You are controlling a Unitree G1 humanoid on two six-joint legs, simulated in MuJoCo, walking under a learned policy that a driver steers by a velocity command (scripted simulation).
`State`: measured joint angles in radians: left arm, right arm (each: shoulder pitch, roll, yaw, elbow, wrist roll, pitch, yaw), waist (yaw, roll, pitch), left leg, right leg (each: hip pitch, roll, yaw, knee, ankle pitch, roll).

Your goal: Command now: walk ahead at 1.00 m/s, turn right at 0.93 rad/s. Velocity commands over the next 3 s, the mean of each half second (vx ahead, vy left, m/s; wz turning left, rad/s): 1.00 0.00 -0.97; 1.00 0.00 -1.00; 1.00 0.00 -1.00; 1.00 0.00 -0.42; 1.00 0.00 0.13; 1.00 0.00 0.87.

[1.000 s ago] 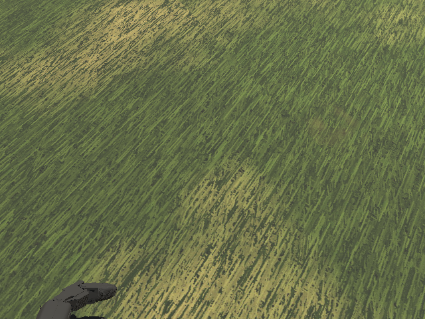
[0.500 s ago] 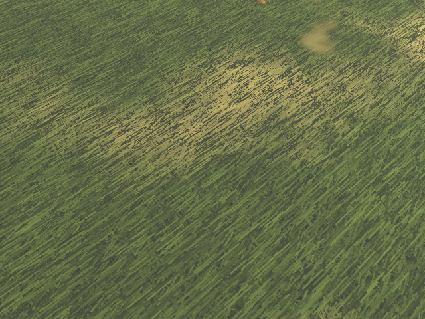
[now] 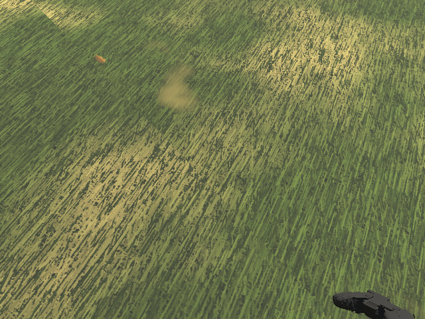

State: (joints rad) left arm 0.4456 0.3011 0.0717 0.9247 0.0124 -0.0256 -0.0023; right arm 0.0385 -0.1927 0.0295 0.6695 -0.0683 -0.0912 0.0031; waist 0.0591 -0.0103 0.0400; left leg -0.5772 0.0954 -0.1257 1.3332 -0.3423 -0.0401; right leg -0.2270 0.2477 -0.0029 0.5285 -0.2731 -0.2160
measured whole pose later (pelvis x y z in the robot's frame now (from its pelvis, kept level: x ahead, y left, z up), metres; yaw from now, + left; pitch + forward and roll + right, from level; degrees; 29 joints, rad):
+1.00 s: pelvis +0.84 -0.21 -0.06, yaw -57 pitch +0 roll +0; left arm 0.50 0.33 0.08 0.86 0.02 -0.05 0.01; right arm 0.05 -0.29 -0.02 0.62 -0.02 -0.07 0.04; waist 0.10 0.00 0.00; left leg -0.46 0.05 -0.08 0.50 0.33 -0.04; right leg -0.08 0.15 0.23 0.93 -0.77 -0.11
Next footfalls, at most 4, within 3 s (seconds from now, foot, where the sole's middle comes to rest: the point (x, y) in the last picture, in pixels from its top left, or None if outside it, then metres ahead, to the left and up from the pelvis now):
0.24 left None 0.46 0.16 -0.76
0.66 right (271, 273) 0.66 -0.15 -0.76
1.04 left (284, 197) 1.07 -0.23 -0.90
1.42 right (387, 212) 1.03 -0.66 -0.90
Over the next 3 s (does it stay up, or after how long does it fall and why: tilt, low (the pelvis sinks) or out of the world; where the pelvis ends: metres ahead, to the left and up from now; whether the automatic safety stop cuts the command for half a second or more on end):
stays up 0.93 -2.02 -0.13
